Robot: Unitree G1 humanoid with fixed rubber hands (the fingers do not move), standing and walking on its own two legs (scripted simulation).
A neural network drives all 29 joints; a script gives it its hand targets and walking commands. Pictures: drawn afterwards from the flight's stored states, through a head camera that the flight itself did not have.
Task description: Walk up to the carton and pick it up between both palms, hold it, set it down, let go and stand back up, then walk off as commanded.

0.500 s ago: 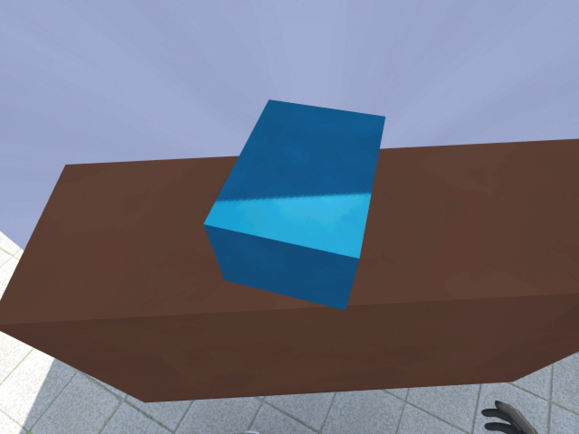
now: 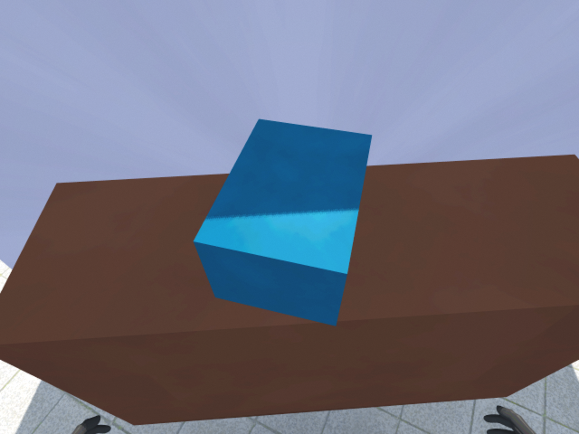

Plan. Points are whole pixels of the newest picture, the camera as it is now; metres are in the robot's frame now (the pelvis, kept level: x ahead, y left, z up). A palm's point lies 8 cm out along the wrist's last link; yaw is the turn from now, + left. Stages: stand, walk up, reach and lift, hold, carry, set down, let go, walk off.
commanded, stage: walk up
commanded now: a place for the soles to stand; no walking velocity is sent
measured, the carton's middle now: (294, 215) +0.47 +0.01 +0.01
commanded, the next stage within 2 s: reach and lift in 0.68 s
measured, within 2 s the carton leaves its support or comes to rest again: neither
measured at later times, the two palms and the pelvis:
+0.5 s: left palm out of the picture +0.11 +0.32 -0.08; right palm out of the picture +0.11 -0.31 -0.09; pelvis +0.00 +0.00 +0.00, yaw +0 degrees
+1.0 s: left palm (110, 401) +0.20 +0.27 -0.06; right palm out of the picture +0.15 -0.31 -0.07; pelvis +0.01 -0.01 +0.00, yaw +0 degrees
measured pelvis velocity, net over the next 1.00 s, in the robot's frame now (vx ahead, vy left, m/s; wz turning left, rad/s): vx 0.01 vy -0.01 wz -0.01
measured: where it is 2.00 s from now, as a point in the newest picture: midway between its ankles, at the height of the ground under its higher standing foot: outside the picture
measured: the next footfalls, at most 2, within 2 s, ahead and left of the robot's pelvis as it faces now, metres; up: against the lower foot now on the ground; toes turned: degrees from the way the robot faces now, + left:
none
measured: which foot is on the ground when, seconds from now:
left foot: down 0.00-1.00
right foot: down 0.00-1.00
